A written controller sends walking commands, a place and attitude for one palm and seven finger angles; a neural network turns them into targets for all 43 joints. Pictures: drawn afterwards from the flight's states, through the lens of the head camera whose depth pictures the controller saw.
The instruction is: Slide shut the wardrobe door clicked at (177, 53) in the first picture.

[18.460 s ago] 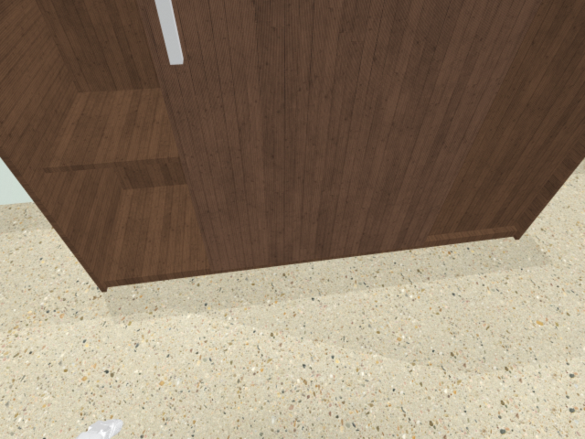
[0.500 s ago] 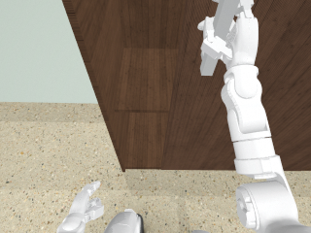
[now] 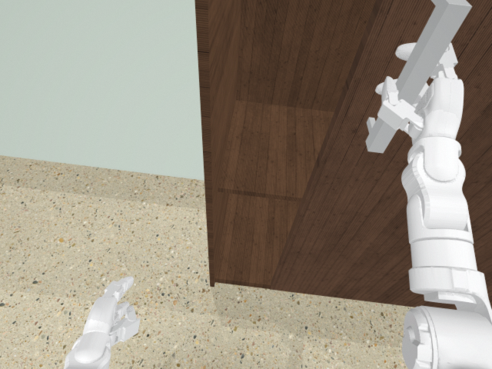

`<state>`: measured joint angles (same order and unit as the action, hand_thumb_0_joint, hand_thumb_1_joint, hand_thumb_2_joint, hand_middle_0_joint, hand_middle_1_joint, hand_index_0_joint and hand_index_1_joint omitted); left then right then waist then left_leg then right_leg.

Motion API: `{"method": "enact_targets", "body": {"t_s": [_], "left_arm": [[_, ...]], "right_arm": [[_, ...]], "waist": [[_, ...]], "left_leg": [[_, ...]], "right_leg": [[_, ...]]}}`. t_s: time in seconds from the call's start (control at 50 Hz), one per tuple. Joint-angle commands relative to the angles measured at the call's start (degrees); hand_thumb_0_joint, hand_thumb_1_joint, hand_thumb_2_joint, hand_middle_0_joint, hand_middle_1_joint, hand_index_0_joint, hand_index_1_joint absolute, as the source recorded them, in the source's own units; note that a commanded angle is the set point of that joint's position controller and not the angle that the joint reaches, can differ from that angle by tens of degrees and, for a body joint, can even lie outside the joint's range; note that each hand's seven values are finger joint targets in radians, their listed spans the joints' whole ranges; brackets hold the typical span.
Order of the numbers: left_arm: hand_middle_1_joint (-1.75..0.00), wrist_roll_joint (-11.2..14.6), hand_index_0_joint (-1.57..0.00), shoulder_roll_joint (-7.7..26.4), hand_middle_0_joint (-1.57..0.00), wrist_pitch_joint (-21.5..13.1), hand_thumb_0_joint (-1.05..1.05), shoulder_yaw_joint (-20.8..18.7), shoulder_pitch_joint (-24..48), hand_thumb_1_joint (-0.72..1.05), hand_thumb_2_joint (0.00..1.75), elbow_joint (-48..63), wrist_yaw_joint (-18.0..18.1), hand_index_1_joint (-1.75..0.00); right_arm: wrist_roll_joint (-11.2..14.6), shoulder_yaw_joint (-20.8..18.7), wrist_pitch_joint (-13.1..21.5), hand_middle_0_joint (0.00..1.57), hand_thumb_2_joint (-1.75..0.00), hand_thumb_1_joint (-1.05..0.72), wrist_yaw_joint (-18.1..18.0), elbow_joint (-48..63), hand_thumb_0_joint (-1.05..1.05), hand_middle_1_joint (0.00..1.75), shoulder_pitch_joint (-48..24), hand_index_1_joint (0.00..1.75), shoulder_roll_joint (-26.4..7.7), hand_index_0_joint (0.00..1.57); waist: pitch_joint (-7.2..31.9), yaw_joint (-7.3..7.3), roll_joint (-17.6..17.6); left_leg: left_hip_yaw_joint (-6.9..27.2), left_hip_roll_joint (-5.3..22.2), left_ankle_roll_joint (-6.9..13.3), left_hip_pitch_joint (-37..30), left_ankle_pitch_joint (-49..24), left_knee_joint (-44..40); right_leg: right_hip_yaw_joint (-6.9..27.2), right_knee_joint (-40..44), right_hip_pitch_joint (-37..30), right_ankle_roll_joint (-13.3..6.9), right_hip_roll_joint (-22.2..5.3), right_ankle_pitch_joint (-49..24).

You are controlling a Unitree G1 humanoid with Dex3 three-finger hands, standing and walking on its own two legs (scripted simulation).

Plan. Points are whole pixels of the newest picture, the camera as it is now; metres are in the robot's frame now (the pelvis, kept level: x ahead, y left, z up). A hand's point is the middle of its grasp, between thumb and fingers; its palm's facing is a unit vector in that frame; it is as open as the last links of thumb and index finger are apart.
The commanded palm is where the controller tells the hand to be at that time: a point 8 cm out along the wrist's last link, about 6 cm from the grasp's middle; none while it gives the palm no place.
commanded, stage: stop walking and hold the door there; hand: right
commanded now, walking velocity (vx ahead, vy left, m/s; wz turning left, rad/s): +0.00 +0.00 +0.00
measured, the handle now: (402, 79) +0.48 -0.16 +0.25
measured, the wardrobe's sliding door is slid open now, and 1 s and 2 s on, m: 0.23 0.23 0.23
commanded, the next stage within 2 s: loosen the grip on the handle in 1.02 s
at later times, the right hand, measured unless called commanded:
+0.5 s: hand (393, 105) +0.43 -0.14 +0.24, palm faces -0.02 +1.00 -0.06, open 6.8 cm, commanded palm +0.41 -0.18 +0.23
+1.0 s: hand (392, 105) +0.43 -0.14 +0.24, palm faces -0.03 +1.00 -0.06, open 6.8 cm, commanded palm +0.41 -0.18 +0.23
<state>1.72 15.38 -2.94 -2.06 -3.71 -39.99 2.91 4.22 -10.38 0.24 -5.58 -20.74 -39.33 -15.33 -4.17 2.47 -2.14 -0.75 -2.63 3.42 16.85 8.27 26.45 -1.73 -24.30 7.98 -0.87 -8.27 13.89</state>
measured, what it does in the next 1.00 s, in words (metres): shifts its weight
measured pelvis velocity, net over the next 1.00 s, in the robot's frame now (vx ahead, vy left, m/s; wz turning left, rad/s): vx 0.00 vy -0.08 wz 0.05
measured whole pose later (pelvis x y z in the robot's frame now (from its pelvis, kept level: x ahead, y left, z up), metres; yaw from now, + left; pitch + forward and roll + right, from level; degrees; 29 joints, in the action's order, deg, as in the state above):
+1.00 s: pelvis +0.00 -0.08 +0.00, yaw +3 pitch +0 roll -1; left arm 1.2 11.0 -2.1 -0.2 -6.1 -40.7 4.9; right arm 4.9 -3.2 0.1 -6.7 -15.9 -39.3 -9.9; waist -2.7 1.7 -0.3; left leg 5.3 2.0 -2.7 19.4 8.0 27.1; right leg -6.4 -26.3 9.5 2.0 -3.2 16.5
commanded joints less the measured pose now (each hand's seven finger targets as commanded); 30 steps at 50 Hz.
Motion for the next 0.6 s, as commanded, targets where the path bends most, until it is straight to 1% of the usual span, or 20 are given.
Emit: {"method": "enact_targets", "body": {"t_s": [0.0, 0.02, 0.04, 0.06, 0.1, 0.12, 0.16, 0.2, 0.22, 0.24, 0.3, 0.32, 0.34, 0.38, 0.4, 0.42, 0.48, 0.52, 0.56, 0.58], "left_arm": [[-0.30, -0.1, -0.20, 2.6, -0.20, -3.4, 0.00, 0.1, 3.0, 0.90, 0.90, 7.0, 0.7, -0.30], [-0.30, 0.1, -0.20, 2.6, -0.20, -3.4, 0.00, 0.3, 2.9, 0.90, 0.90, 6.8, 1.0, -0.30], [-0.30, 0.0, -0.20, 2.5, -0.20, -3.6, 0.00, 0.4, 2.5, 0.90, 0.90, 7.1, 1.0, -0.30], [-0.30, 0.1, -0.20, 2.6, -0.20, -3.7, 0.00, 0.2, 2.5, 0.90, 0.90, 7.5, 1.0, -0.30], [-0.30, 0.3, -0.20, 2.2, -0.20, -4.1, 0.00, 0.4, 2.1, 0.90, 0.90, 7.8, 1.0, -0.30], [-0.30, 0.3, -0.20, 2.6, -0.20, -4.1, 0.00, 0.4, 2.1, 0.90, 0.90, 7.4, 1.4, -0.30], [-0.30, 0.3, -0.20, 2.9, -0.20, -4.3, 0.00, 0.1, 1.3, 0.90, 0.90, 7.7, 1.4, -0.30], [-0.30, 0.3, -0.20, 2.4, -0.20, -4.4, 0.00, 0.3, 1.2, 0.90, 0.90, 7.8, 1.4, -0.30], [-0.30, 0.4, -0.20, 2.7, -0.20, -4.4, 0.00, 0.3, 0.8, 0.90, 0.90, 7.3, 1.7, -0.30], [-0.30, 0.2, -0.20, 3.2, -0.20, -4.4, 0.00, 0.0, 0.3, 0.90, 0.90, 7.3, 1.7, -0.30], [-0.30, 0.3, -0.20, 2.9, -0.20, -4.5, 0.00, 0.1, 0.2, 0.90, 0.90, 7.2, 1.7, -0.30], [-0.30, 0.4, -0.20, 2.8, -0.20, -4.4, 0.00, 0.3, 0.4, 0.90, 0.90, 6.9, 1.9, -0.30], [-0.30, 0.2, -0.20, 2.8, -0.20, -4.5, 0.00, 0.4, 0.1, 0.90, 0.90, 6.9, 1.9, -0.30], [-0.30, 0.0, -0.20, 2.7, -0.20, -4.4, 0.00, 0.5, 0.0, 0.90, 0.90, 6.8, 2.0, -0.30], [-0.30, 0.0, -0.20, 2.7, -0.20, -4.3, 0.00, 0.4, -0.1, 0.90, 0.90, 6.6, 2.1, -0.30], [-0.30, 0.1, -0.20, 2.9, -0.20, -4.2, 0.00, 0.4, -0.1, 0.90, 0.90, 6.2, 2.3, -0.30], [-0.30, -0.2, -0.20, 2.7, -0.20, -4.0, 0.00, 0.4, -0.2, 0.90, 0.90, 6.0, 2.3, -0.30], [-0.30, -0.1, -0.20, 2.2, -0.20, -3.8, 0.00, 0.6, 0.1, 0.90, 0.90, 5.7, 2.3, -0.30], [-0.30, -0.4, -0.20, 2.7, -0.20, -3.6, 0.00, 0.2, -0.4, 0.90, 0.90, 5.5, 2.4, -0.30], [-0.30, -0.4, -0.20, 2.5, -0.20, -3.4, 0.00, 0.2, -0.3, 0.90, 0.90, 5.5, 2.4, -0.30]], "right_arm": [[-0.9, -2.0, 7.1, 0.45, -0.90, -0.90, 1.1, 18.2, 0.00, 1.40, -24.7, 1.40, -12.3, 0.45], [-0.7, -1.3, 6.8, 0.45, -0.90, -0.90, 1.2, 18.3, 0.00, 1.40, -23.8, 1.40, -11.9, 0.45], [-0.9, -2.1, 6.7, 0.45, -0.90, -0.90, 1.1, 18.3, 0.00, 1.40, -23.9, 1.40, -12.5, 0.45], [-0.9, -2.4, 6.7, 0.45, -0.90, -0.90, 1.1, 18.8, 0.00, 1.40, -23.6, 1.40, -12.9, 0.45], [-0.8, -1.0, 6.7, 0.45, -0.90, -0.90, 1.3, 19.8, 0.00, 1.40, -24.3, 1.40, -11.3, 0.45], [-0.7, -1.2, 6.7, 0.45, -0.90, -0.90, 1.1, 20.5, 0.00, 1.40, -24.5, 1.40, -12.3, 0.45], [-1.0, -3.5, 6.6, 0.45, -0.90, -0.90, 0.8, 19.8, 0.00, 1.40, -23.4, 1.40, -14.2, 0.45], [-0.9, -1.4, 6.6, 0.45, -0.90, -0.90, 1.1, 20.5, 0.00, 1.40, -24.5, 1.40, -11.9, 0.45], [-0.6, -1.7, 6.7, 0.45, -0.90, -0.90, 1.1, 20.7, 0.00, 1.40, -24.4, 1.40, -12.6, 0.45], [-0.9, -3.5, 6.6, 0.45, -0.90, -0.90, 0.8, 20.4, 0.00, 1.40, -24.1, 1.40, -14.3, 0.45], [-0.9, -1.3, 6.8, 0.45, -0.90, -0.90, 1.1, 21.3, 0.00, 1.40, -25.9, 1.40, -11.8, 0.45], [-0.7, 1.1, 6.8, 0.45, -0.90, -0.90, 1.3, 21.5, 0.00, 1.40, -26.4, 1.40, -9.9, 0.45], [-0.8, 0.9, 6.8, 0.45, -0.90, -0.90, 1.2, 20.9, 0.00, 1.40, -26.7, 1.40, -9.5, 0.45], [-0.9, 2.4, 6.8, 0.45, -0.90, -0.90, 1.2, 20.5, 0.00, 1.40, -27.7, 1.40, -7.7, 0.45], [-0.8, 2.2, 6.9, 0.45, -0.90, -0.90, 1.2, 20.6, 0.00, 1.40, -28.1, 1.40, -7.8, 0.45], [-0.6, 3.0, 6.8, 0.45, -0.90, -0.90, 1.2, 20.3, 0.00, 1.40, -27.7, 1.40, -7.5, 0.45], [-0.9, 4.4, 6.9, 0.45, -0.90, -0.90, 1.2, 20.4, 0.00, 1.40, -29.7, 1.40, -5.5, 0.45], [-0.7, 7.3, 7.1, 0.45, -0.90, -0.90, 1.5, 21.2, 0.00, 1.40, -31.1, 1.40, -3.0, 0.45], [-0.9, 4.7, 7.1, 0.45, -0.90, -0.90, 1.0, 20.3, 0.00, 1.40, -30.0, 1.40, -5.2, 0.45], [-0.9, 5.3, 7.1, 0.45, -0.90, -0.90, 1.1, 20.3, 0.00, 1.40, -29.6, 1.40, -4.4, 0.45]], "waist": [[26.2, -2.58, 5.1], [25.3, -2.08, 4.2], [26.2, -2.21, 3.8], [26.8, -2.34, 3.8], [27.5, -2.15, 4.7], [26.8, -1.83, 2.7], [27.6, -2.22, 3.8], [27.7, -1.96, 4.6], [27.3, -1.80, 4.9], [27.7, -2.07, 4.4], [27.6, -1.91, 3.6], [27.0, -1.65, 2.5], [27.2, -1.80, 1.7], [26.5, -1.77, 2.1], [26.5, -1.76, 2.7], [26.1, -1.67, 1.5], [26.3, -1.58, 1.0], [26.8, -1.21, 0.6], [26.5, -1.44, 1.4], [26.7, -1.39, 2.6]], "left_leg": [[11.4, 8.7, -5.2, -13.6, -7.6, -7.8], [10.4, 8.7, -4.9, -13.0, -10.6, -7.3], [9.9, 8.7, -4.3, -14.4, -12.1, -6.3], [10.2, 8.8, -4.1, -14.5, -11.6, -6.1], [10.2, 8.8, -3.7, -14.7, -11.3, -5.9], [9.3, 8.6, -3.6, -14.2, -13.2, -5.6], [9.3, 8.4, -3.4, -14.8, -13.6, -4.7], [9.4, 8.5, -3.4, -13.9, -12.3, -4.9], [8.6, 8.4, -3.4, -13.8, -13.2, -4.7], [8.7, 8.3, -3.2, -13.6, -13.5, -4.0], [8.5, 8.1, -3.0, -12.3, -13.1, -2.7], [7.5, 8.0, -3.2, -11.6, -13.0, -2.4], [7.2, 7.8, -3.0, -11.2, -13.3, -1.3], [6.8, 7.5, -3.0, -9.7, -12.8, -0.2], [6.8, 7.6, -3.0, -9.4, -13.0, 0.1], [6.6, 7.6, -3.2, -8.9, -12.8, 0.0], [6.6, 7.6, -2.7, -8.1, -15.1, 1.7], [6.1, 7.7, -2.8, -8.3, -16.8, 2.4], [6.7, 7.9, -2.5, -8.1, -18.9, 2.5], [6.9, 8.2, -2.4, -8.5, -19.5, 2.4]], "right_leg": [[-1.3, 1.9, -4.6, -0.9, 1.4, -9.0], [-1.4, 1.9, -4.7, -0.7, 1.2, -10.2], [-1.5, 2.3, -3.9, -0.5, 1.1, -10.6], [-1.5, 2.1, -3.7, -0.5, 1.0, -10.3], [-1.5, 2.2, -3.7, -0.5, 1.0, -10.2], [-1.9, 2.5, -3.8, -0.3, 1.0, -11.0], [-2.0, 2.3, -2.9, -0.2, 1.0, -11.0], [-2.2, 2.2, -2.7, -0.3, 1.0, -9.9], [-2.3, 2.4, -3.0, -0.3, 1.0, -10.4], [-2.4, 2.4, -2.9, -0.3, 0.8, -10.6], [-2.6, 2.3, -2.8, -0.2, 0.6, -10.4], [-2.7, 2.5, -3.2, -0.2, 0.4, -10.6], [-2.7, 2.6, -3.3, -0.2, 0.0, -11.6], [-2.3, 2.5, -3.3, -0.3, -0.5, -12.3], [-2.3, 2.2, -3.5, -0.3, -0.6, -12.4], [-2.5, 2.2, -3.6, -0.3, -0.6, -12.3], [-2.2, 1.5, -4.2, -0.1, -1.0, -15.0], [-2.4, 1.2, -5.1, -0.2, -1.1, -16.6], [-2.2, 0.4, -4.9, -0.1, -1.1, -17.9], [-2.2, 0.2, -4.8, 0.1, -1.0, -17.5]]}}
